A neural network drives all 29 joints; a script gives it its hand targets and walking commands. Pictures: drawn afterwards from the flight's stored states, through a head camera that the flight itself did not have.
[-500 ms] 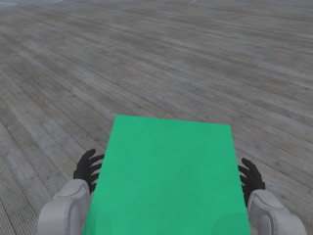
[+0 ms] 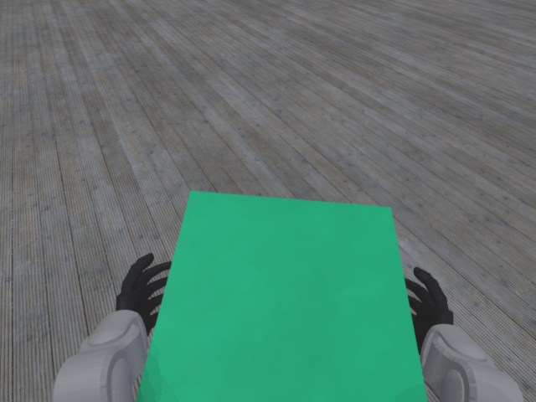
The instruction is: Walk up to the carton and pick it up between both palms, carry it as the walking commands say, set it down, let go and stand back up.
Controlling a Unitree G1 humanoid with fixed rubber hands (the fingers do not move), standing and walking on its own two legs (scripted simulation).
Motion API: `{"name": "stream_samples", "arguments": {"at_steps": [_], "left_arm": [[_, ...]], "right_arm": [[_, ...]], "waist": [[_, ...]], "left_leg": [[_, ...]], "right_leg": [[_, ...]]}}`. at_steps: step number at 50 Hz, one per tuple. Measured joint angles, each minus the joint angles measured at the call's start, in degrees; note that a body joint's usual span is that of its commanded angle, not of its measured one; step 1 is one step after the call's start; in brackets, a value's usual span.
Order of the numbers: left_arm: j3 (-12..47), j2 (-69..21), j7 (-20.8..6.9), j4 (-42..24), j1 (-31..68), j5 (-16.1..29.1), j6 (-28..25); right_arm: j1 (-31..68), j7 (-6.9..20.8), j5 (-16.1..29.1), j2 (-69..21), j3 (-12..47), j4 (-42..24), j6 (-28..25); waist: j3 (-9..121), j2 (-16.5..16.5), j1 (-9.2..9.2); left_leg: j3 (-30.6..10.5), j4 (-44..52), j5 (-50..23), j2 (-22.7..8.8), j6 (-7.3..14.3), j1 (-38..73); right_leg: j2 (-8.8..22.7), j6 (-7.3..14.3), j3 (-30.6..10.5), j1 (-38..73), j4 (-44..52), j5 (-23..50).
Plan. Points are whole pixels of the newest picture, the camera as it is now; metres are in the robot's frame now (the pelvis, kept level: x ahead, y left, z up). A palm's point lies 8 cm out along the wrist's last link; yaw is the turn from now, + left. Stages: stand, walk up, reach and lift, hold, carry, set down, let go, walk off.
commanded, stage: carry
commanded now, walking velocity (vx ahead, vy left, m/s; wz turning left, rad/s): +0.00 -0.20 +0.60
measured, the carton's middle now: (280, 321) +0.26 +0.00 +0.03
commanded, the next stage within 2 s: none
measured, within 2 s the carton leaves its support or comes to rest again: neither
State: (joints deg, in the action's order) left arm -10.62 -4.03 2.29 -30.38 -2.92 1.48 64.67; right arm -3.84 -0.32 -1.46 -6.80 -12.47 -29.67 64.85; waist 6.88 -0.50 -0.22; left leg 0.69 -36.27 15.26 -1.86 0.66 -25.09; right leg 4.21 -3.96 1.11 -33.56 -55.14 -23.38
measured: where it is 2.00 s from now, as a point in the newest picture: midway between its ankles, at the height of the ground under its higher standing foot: outside the picture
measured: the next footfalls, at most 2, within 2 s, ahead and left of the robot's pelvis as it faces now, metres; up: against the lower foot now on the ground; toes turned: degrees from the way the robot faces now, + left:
right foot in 0.10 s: +0.07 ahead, -0.16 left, +0.00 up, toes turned -1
left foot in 0.44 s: -0.05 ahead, -0.02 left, +0.00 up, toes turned +30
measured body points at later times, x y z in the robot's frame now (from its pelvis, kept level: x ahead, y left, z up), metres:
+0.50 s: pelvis -0.02 -0.11 -0.01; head -0.04 -0.10 +0.44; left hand +0.10 +0.17 +0.05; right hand +0.28 -0.16 +0.06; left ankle -0.08 -0.04 -0.73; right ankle +0.03 -0.17 -0.72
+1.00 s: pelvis +0.01 -0.22 +0.00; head +0.02 -0.25 +0.45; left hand +0.09 +0.06 +0.09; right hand +0.32 -0.23 +0.07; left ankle -0.07 -0.14 -0.66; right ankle +0.07 -0.29 -0.73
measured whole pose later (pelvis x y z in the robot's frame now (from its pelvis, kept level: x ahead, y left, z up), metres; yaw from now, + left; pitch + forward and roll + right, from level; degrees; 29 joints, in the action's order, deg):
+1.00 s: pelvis +0.01 -0.22 +0.00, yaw +39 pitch +3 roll +1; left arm -10.8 -8.2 1.3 -33.2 -7.7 -2.2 62.7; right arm -1.8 -0.7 1.2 -1.1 -9.4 -28.4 66.9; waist 6.3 -2.7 3.2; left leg 5.6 -62.1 30.1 -3.0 -1.8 -31.6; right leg 5.8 2.1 12.0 -21.3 -37.7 -19.6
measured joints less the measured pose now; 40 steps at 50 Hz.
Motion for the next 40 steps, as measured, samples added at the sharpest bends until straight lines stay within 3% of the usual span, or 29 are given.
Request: {"name": "stream_samples", "arguments": {"at_steps": [4,6,7,9,11,14,17,22,23,25,27,30,32,36,40], "left_arm": [[0.27,0.18,-0.77,-0.25,0.36,-0.57,-0.12],[0.75,-0.85,-1.01,1.7,0.28,-1.27,-0.52],[0.99,-1.73,-0.95,2.62,0.14,-1.79,-0.45],[1.15,-3.33,-0.91,3.22,-0.89,-2.75,-0.36],[0.97,-3.97,-0.87,2.23,-2.56,-3.34,-0.62],[0.09,-3.75,-0.78,-0.12,-3.52,-3.91,-0.54],[-0.02,-2.93,-0.42,-1.78,-2.74,-3.94,-0.1],[0.93,-1.23,0.45,-2.01,-1.5,-3.62,0.81],[0.91,-0.51,0.64,-1.58,-1.41,-3.38,1.19],[0.54,1.65,0.73,-0.2,-2.34,-2.31,1.97],[0.62,2.81,0.85,0.71,-3.11,-1.34,2.61],[0.11,2.85,0.85,0.63,-2.12,-0.18,2.77],[-0.55,1.35,0.41,0.29,-1.3,0.27,1.56],[-1.1,-1.1,-1.0,-0.95,-0.25,0.22,-1.61],[-0.42,-0.91,-1.81,-2.29,-0.82,-0.44,-2.99]], "right_arm": [[-0.56,-0.01,-0.31,0.4,0.63,-1.1,-0.09],[-0.82,-0.23,-0.26,2.2,0.91,-0.56,0.74],[-1.24,-0.27,0.02,3.35,0.99,-0.13,1.25],[-1.81,-0.33,0.74,5.09,1.25,0.21,2.26],[-1.1,-0.27,1.4,5.95,1.86,1.05,2.79],[1.55,-0.31,2.08,6.32,3.13,3.07,2.56],[3.53,-0.28,2.44,6.23,3.32,3.77,1.94],[4.98,0.01,2.18,6.44,3.29,4.47,1.93],[5.08,0.03,1.95,5.87,3.29,5.28,1.87],[4.82,-0.24,0.78,3.62,3.54,7.46,1.99],[3.44,-0.41,-0.06,1.78,3.06,8.05,2.09],[0.69,-0.33,-0.39,-0.83,1.46,5.94,0.5],[-0.65,-0.25,-0.2,-1.03,0.96,3.25,-0.55],[-0.59,-0.07,-0.09,-0.77,0.08,-1.79,-1.08],[-0.3,-0.18,0.12,0.21,0.83,-3.8,-0.74]], "waist": [[0.48,-1.37,1.9],[0.73,-3.83,2.32],[0.84,-4.37,2.83],[1.3,-3.6,4.0],[1.54,-2.66,4.43],[1.75,-1.74,3.66],[2.33,-1.38,2.28],[3.06,0.4,-1.18],[2.88,1.73,-1.54],[2.23,4.73,-1.99],[0.96,4.03,-2.06],[-1.67,3.1,-2.16],[-2.54,2.19,-1.76],[-2.86,0.83,0.38],[-1.65,-1.35,2.96]], "left_leg": [[-2.65,-0.52,-0.58,-0.5,-2.43,-1.31],[-4.97,-2.73,1.16,-1.54,-2.87,-2.59],[-5.0,-6.45,6.04,-1.39,-2.64,-3.95],[-1.65,-17.92,13.04,-0.82,-2.43,-7.56],[1.59,-27.14,13.4,-1.0,-2.22,-9.32],[4.02,-31.49,11.72,-1.49,-2.1,-8.72],[4.72,-27.73,10.9,-1.76,-1.76,-6.66],[6.93,-8.08,8.81,-1.24,-0.79,1.71],[7.07,-4.49,10.97,-0.38,0.51,3.31],[7.13,-3.65,9.73,1.54,1.68,3.25],[5.79,-3.93,8.17,1.33,1.79,3.23],[4.18,-2.35,6.53,1.32,1.22,4.27],[3.17,-1.18,5.47,1.14,0.75,4.3],[1.07,0.11,3.83,0.36,-0.83,3.08],[-2.01,-1.77,4.18,-1.12,-3.49,0.79]], "right_leg": [[-1.93,0.74,0.96,8.07,16.33,2.0],[-3.55,2.68,3.23,10.38,21.45,8.34],[-3.42,3.72,4.5,10.51,21.05,8.79],[-1.67,5.12,6.84,10.8,20.11,7.81],[-0.46,5.88,8.6,11.54,20.38,7.35],[0.0,6.83,10.89,11.89,21.24,7.68],[0.15,7.73,14.55,11.19,20.99,7.39],[1.34,8.7,20.03,8.0,15.87,4.45],[2.38,8.67,20.55,7.2,14.13,3.55],[3.76,5.09,16.99,4.89,9.11,-0.27],[2.02,2.11,11.16,2.13,0.83,-5.62],[1.06,-0.07,4.52,-1.2,-8.75,-6.23],[1.26,-0.73,1.99,-2.24,-9.79,-5.18],[1.38,-0.9,-0.3,-1.26,-4.39,-2.16],[-0.32,-0.11,1.03,6.81,14.24,2.01]]}}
